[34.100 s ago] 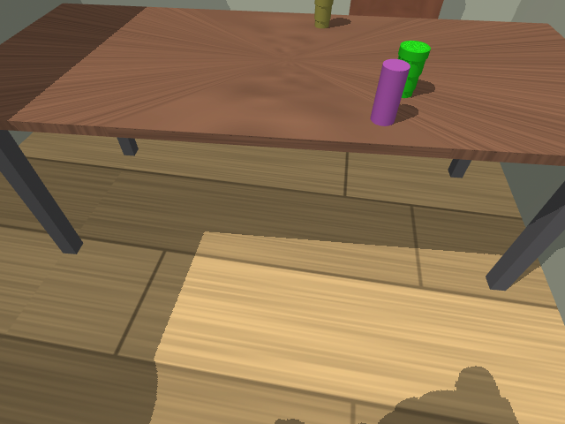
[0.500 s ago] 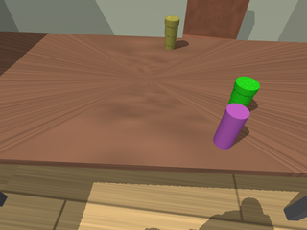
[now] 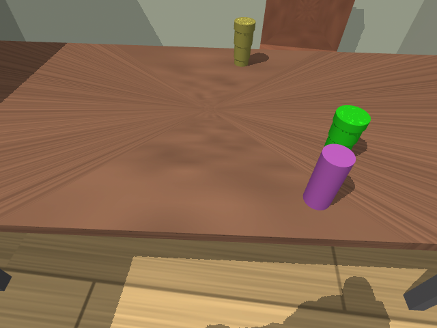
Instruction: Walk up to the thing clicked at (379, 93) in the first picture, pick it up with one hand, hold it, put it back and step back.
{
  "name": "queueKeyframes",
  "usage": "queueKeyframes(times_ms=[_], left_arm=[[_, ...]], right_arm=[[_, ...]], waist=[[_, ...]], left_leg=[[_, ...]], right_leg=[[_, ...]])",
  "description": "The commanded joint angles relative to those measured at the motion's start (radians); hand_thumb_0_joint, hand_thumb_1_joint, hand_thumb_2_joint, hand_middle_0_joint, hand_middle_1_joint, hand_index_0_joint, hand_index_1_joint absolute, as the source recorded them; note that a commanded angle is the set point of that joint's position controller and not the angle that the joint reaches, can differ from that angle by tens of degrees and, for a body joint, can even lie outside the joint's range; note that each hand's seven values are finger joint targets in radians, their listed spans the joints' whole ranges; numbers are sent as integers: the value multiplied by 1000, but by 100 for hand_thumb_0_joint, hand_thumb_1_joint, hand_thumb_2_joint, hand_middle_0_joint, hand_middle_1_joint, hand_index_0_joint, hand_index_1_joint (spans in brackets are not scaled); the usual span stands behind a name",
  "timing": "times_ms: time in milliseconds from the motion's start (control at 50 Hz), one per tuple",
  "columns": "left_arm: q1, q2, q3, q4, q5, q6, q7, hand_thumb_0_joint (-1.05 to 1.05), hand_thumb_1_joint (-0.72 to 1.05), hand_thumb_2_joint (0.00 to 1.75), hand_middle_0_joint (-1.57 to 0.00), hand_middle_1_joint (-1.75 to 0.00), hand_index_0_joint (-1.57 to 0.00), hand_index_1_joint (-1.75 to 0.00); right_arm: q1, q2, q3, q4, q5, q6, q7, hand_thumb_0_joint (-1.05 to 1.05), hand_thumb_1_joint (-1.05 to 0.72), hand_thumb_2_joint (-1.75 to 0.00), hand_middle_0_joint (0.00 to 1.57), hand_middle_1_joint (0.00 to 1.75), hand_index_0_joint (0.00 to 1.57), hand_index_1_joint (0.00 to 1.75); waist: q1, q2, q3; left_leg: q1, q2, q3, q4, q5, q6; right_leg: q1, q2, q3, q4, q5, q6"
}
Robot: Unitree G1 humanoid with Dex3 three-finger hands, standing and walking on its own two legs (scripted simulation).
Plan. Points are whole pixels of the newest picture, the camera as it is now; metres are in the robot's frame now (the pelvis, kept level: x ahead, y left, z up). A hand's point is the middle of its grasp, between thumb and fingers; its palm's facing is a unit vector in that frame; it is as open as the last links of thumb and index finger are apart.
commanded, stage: stand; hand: right
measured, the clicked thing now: (326, 179) +0.43 -0.23 +0.02
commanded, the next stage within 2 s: step back in 0.92 s
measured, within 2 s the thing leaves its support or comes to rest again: neither
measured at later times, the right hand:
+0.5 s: hand out of the picture +0.08 -0.25 -0.16, palm faces -0.03 +0.94 -0.34, open 7.4 cm
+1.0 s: hand out of the picture +0.07 -0.26 -0.16, palm faces -0.03 +0.94 -0.34, open 7.4 cm
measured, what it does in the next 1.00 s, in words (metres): stands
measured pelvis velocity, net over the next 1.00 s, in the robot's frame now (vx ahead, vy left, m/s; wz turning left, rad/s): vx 0.00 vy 0.00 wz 0.00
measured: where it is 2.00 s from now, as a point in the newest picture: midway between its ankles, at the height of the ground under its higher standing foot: outside the picture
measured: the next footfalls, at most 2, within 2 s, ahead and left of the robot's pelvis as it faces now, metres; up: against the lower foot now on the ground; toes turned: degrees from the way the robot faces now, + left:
left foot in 1.40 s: -0.08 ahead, +0.13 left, +0.00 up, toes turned -1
right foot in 1.76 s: -0.11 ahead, -0.08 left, +0.00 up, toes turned +0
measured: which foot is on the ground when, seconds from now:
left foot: down 0.00-1.00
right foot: down 0.00-1.00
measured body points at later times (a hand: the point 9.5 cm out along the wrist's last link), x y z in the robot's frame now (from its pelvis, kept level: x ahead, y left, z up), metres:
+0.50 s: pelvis +0.00 +0.00 +0.00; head +0.02 +0.00 +0.45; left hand +0.07 +0.30 -0.13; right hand +0.08 -0.30 -0.13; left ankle +0.01 +0.14 -0.75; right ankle -0.01 -0.14 -0.75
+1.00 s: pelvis +0.00 +0.00 +0.00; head +0.03 +0.00 +0.44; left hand +0.07 +0.31 -0.14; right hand +0.08 -0.31 -0.14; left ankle +0.01 +0.14 -0.75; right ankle -0.01 -0.14 -0.75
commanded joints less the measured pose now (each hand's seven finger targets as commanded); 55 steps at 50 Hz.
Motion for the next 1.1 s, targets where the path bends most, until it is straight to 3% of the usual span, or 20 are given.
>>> queueKeyframes(times_ms=[0,140,220,560,700,880,900,920,980,1040,1080], left_arm=[[-17,209,43,-53,-2,-24,15,0,90,90,-20,-30,-20,-30],[-24,211,44,-56,-3,-25,15,0,90,90,-20,-30,-20,-30],[-28,209,45,-54,-1,-21,15,0,90,90,-20,-30,-20,-30],[-30,210,46,-60,-1,-27,15,0,90,90,-20,-30,-20,-30],[-26,210,46,-54,-3,-22,13,0,90,90,-20,-30,-20,-30],[-27,211,45,-55,0,-24,14,0,90,90,-20,-30,-20,-30],[-40,273,83,-89,-21,-14,19,0,90,90,-20,-30,-20,-30],[-31,260,85,-103,-26,-11,23,0,90,90,-20,-30,-20,-30],[-26,233,86,-134,-26,-1,27,0,90,90,-20,-30,-20,-30],[-9,220,80,-160,-20,15,25,0,90,90,-20,-30,-20,-30],[-3,233,85,-175,-14,17,24,0,90,90,-20,-30,-20,-30]], right_arm=[[-27,-218,-37,-56,6,-18,-20,0,-90,-90,20,30,20,30],[-29,-221,-36,-55,7,-21,-21,0,-90,-90,20,30,20,30],[-30,-218,-34,-57,4,-19,-21,0,-90,-90,20,30,20,30],[-33,-222,-34,-63,6,-22,-21,0,-90,-90,20,30,20,30],[-36,-223,-37,-58,5,-20,-21,0,-90,-90,20,30,20,30],[-37,-218,-37,-58,5,-19,-18,0,-90,-90,20,30,20,30],[-60,-276,-61,-76,11,-3,-13,0,-90,-90,20,30,20,30],[-37,-261,-62,-92,19,2,-13,0,-90,-90,20,30,20,30],[-28,-270,-76,-119,26,12,-14,0,-90,-90,20,30,20,30],[-48,-291,-94,-160,24,28,-13,0,-90,-90,20,30,20,30],[-57,-275,-95,-184,25,39,-13,0,-90,-90,20,30,20,30]], waist=[[3,11,-80],[5,4,-87],[3,10,-67],[6,12,-105],[8,12,-74],[5,11,-73],[10,7,7],[6,14,-39],[0,42,-132],[2,86,-164],[10,65,-175]], left_leg=[[14,93,-61,-48,136,41],[20,99,-63,-47,177,41],[-3,92,-61,-61,112,40],[31,103,-58,-42,206,44],[14,98,-61,-60,132,40],[5,94,-64,-67,98,41],[-42,84,-79,27,302,76],[-33,95,-68,56,398,87],[-8,125,-75,86,509,131],[-31,143,-97,102,421,171],[-68,111,-78,170,325,160]], right_leg=[[1,-91,65,-49,113,-53],[16,-93,66,-43,145,-51],[6,-89,65,-52,104,-53],[31,-96,63,-45,184,-49],[6,-89,63,-52,102,-53],[0,-90,63,-54,86,-53],[-66,-71,69,51,289,-58],[-41,-65,47,90,339,-64],[-18,-35,16,186,324,-76],[-50,-11,15,251,219,-79],[-56,-48,58,231,198,-107]])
